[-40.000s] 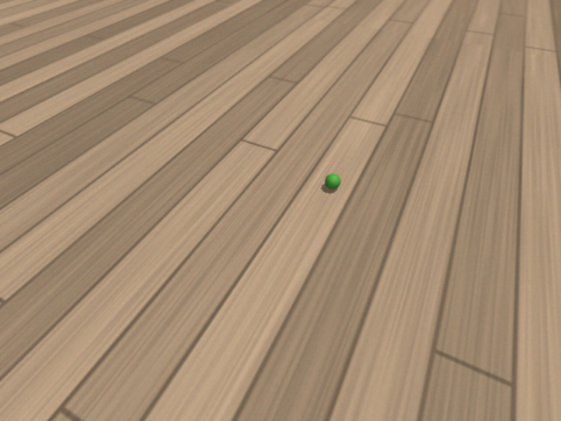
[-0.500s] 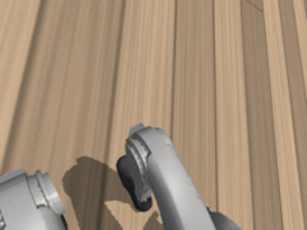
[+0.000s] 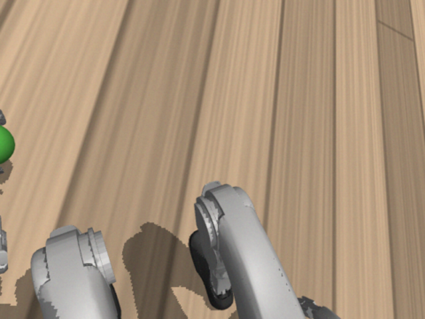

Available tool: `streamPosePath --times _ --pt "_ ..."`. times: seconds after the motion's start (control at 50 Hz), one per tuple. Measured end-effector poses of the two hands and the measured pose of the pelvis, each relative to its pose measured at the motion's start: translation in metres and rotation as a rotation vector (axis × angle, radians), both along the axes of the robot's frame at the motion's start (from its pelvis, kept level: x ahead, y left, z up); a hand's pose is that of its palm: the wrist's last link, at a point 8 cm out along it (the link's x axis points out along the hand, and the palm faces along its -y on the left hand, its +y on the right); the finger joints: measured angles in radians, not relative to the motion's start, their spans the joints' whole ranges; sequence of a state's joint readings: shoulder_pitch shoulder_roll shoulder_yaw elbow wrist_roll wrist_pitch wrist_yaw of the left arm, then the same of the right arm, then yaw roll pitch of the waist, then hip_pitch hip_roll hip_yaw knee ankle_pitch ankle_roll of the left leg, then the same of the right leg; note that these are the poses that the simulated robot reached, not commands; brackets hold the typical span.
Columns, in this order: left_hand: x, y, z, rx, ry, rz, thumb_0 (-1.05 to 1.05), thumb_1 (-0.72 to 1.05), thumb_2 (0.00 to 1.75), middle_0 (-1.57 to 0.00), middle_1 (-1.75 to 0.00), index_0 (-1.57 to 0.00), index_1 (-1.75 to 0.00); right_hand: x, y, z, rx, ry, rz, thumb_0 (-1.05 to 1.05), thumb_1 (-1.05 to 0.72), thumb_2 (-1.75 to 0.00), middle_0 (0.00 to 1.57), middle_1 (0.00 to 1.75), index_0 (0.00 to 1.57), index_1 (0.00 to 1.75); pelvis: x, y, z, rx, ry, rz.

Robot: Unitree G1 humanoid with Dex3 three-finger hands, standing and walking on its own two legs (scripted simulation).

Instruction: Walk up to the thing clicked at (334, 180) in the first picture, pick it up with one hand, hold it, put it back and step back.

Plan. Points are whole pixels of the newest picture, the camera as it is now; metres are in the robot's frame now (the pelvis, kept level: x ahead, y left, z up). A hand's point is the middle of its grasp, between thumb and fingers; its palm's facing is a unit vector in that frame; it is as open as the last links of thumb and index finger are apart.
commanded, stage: settle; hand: left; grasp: from above
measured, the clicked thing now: out of the picture +0.49 +0.30 -0.21
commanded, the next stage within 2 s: lift in 0.40 s
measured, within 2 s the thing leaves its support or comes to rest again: neither
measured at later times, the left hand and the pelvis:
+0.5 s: hand out of the picture +0.47 +0.30 -0.12, palm faces -0.43 -0.08 -0.90, open 10.5 cm; pelvis -0.01 -0.01 +0.02, yaw +5 degrees
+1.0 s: hand out of the picture +0.42 +0.31 -0.02, palm faces -0.45 -0.11 -0.89, open 10.6 cm; pelvis -0.01 -0.01 +0.08, yaw +7 degrees
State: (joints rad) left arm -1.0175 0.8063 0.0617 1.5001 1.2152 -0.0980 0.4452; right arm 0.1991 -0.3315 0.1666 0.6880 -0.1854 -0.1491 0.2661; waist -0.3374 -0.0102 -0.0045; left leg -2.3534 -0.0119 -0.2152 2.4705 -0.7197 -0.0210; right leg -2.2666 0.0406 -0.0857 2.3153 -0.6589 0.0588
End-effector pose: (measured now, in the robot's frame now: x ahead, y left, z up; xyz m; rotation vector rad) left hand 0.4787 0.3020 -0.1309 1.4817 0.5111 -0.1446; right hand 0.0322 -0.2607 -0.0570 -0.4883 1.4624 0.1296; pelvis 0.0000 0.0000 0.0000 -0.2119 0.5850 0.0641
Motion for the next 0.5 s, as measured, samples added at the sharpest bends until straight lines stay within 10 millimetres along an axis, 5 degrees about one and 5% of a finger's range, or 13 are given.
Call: streamPosePath --times 0.26,0.5 --pt "-0.011 -0.007 0.047 -0.011 0.044 -0.038 0.01 -0.12 0.55 -0.67 -0.74 -0.67 -0.7 0.024 -0.012 -0.01 -0.009 -0.074 -0.031 0.0 -0.92 -0.91 0.2 0.29 0.2 0.3 -0.007 -0.007 0.011 0.047 -0.004 0.028" --pt "-0.007 -0.006 0.073 0.006 0.031 -0.048 0.01 -0.14 0.6 -0.65 -0.76 -0.65 -0.72 0.02 -0.017 -0.007 -0.056 -0.068 -0.07 0.0 -0.91 -0.9 0.2 0.29 0.2 0.3 -0.01 -0.011 0.02 0.065 0.007 0.039"
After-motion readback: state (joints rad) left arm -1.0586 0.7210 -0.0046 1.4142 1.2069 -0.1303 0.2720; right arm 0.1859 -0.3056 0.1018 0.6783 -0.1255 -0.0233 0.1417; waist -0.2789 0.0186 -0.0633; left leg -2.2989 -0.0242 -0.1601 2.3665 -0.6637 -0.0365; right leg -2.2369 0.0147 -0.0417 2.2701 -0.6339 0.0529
